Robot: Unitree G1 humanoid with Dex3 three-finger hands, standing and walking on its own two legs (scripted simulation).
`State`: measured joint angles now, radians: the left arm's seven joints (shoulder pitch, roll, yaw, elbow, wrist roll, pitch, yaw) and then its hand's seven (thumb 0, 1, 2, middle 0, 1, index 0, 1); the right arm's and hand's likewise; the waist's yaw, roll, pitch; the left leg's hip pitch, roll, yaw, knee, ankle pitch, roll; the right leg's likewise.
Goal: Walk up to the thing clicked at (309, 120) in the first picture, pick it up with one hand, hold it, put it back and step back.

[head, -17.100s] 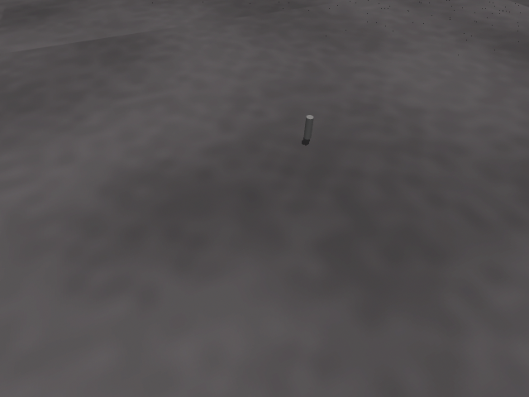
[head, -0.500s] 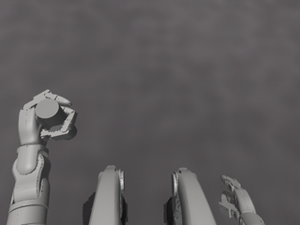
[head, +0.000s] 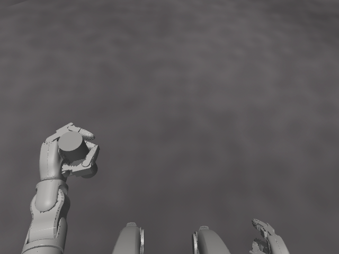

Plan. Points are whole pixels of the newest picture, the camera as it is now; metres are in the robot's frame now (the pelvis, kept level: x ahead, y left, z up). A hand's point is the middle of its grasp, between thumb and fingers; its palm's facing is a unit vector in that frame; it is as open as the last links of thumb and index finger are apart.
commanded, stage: lift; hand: left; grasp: from the side
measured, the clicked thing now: (80, 157) +0.35 +0.21 +0.01
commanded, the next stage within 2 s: hold in 0.78 s
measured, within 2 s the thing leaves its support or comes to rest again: neither
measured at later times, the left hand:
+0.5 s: hand (82, 139) +0.35 +0.18 +0.09, palm faces +0.15 -0.99 -0.02, open 5.8 cm
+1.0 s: hand (86, 132) +0.35 +0.17 +0.11, palm faces +0.15 -0.99 -0.01, open 5.8 cm
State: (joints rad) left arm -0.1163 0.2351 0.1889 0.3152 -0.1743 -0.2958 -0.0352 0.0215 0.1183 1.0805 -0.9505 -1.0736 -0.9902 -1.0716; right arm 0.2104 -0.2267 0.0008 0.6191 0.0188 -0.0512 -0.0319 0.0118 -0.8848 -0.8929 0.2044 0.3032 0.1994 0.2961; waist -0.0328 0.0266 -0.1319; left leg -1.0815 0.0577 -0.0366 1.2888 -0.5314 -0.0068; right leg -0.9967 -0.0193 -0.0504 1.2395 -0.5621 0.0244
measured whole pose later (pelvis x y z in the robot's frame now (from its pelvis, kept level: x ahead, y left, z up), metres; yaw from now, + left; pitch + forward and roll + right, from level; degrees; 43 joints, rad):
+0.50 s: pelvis +0.01 +0.00 +0.05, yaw +0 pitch +12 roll -2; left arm -0.13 0.19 0.15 0.38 -0.16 -0.33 -0.01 0.02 0.12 1.08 -0.95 -1.08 -0.99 -1.08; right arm 0.22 -0.21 0.01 0.64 0.00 -0.04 -0.03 0.01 -0.90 -0.90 0.20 0.30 0.20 0.30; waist -0.02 0.02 -0.07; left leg -0.79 0.05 -0.01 1.04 -0.45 0.00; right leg -0.71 -0.02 -0.04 0.99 -0.48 0.03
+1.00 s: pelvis +0.02 -0.01 +0.07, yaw +0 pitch +9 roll -2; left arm -0.13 0.18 0.15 0.41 -0.16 -0.34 -0.02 0.02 0.12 1.08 -0.95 -1.08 -0.98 -1.08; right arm 0.22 -0.22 0.00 0.65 -0.01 -0.02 -0.02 0.01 -0.90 -0.90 0.20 0.30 0.20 0.30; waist -0.02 0.02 -0.05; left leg -0.66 0.05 0.00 0.92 -0.41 -0.01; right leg -0.59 -0.02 -0.03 0.89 -0.44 0.02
